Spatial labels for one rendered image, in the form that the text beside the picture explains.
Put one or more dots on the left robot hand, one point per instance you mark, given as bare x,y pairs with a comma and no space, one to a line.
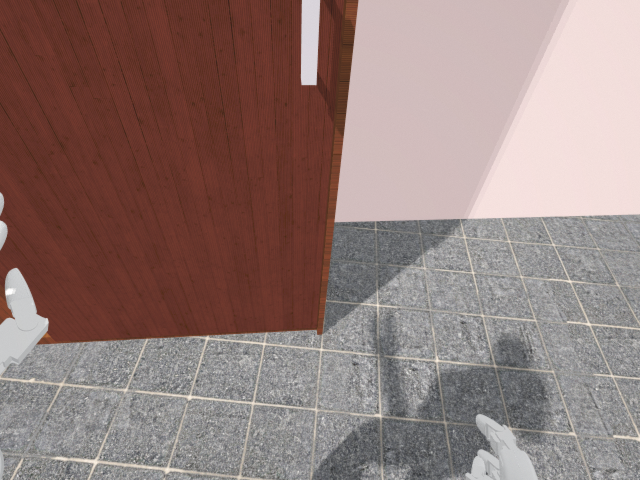
19,336

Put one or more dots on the right robot hand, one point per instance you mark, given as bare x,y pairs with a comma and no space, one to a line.
513,464

